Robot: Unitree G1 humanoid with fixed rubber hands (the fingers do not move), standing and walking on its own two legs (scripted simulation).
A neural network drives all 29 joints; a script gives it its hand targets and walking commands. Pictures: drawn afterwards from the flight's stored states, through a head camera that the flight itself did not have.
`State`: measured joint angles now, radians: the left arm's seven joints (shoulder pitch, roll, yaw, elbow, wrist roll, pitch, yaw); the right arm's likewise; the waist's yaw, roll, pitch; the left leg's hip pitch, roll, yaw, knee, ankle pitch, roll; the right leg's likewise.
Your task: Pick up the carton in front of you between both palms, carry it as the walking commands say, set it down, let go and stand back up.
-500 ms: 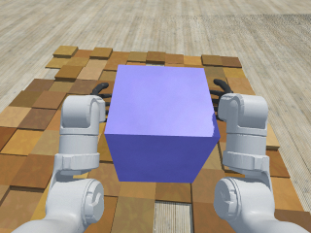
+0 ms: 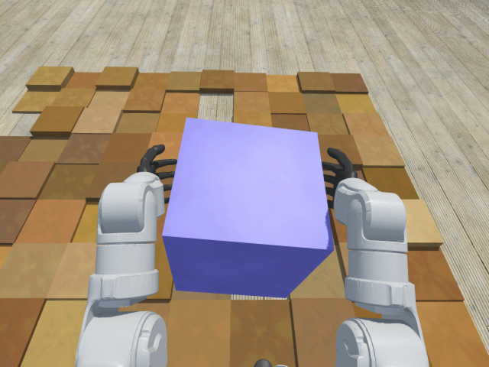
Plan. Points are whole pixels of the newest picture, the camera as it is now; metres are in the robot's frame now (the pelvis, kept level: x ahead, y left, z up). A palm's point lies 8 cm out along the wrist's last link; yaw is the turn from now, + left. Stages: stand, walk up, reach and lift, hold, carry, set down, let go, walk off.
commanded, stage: carry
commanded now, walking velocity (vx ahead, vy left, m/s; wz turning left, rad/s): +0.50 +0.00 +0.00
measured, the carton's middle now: (241, 217) +0.36 -0.01 +0.03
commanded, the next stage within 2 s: none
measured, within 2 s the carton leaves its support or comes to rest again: neither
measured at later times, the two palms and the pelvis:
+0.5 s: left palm (159, 85) +0.62 +0.15 +0.13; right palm (309, 88) +0.60 -0.15 +0.13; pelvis +0.27 +0.02 +0.02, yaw -2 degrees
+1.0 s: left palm (196, 31) +0.83 +0.09 +0.14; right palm (315, 34) +0.84 -0.20 +0.13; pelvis +0.56 -0.06 +0.01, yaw -1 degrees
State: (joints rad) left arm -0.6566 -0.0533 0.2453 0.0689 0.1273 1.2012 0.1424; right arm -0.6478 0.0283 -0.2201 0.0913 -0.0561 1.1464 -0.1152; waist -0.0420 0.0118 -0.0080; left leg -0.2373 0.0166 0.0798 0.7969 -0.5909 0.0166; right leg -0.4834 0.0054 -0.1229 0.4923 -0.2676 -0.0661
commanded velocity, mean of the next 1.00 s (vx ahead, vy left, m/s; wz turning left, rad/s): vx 0.50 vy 0.00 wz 0.00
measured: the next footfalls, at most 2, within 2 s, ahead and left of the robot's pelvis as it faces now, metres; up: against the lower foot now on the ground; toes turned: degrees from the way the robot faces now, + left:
left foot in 0.38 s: +0.37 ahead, +0.10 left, +0.01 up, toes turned +6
right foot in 0.84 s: +0.59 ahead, -0.13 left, -0.01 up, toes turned -11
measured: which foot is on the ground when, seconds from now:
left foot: up 0.00-0.36, down 0.38-0.84, up 0.86-1.00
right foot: down 0.00-0.42, up 0.44-0.82, down 0.84-1.00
